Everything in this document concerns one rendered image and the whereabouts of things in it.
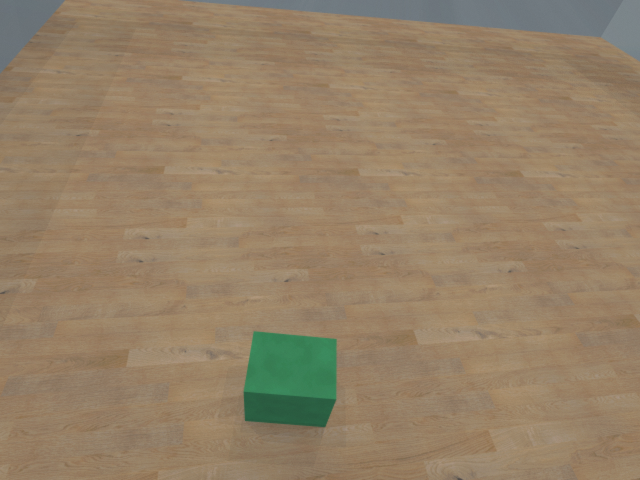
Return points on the carton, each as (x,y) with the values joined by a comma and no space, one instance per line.
(291,379)

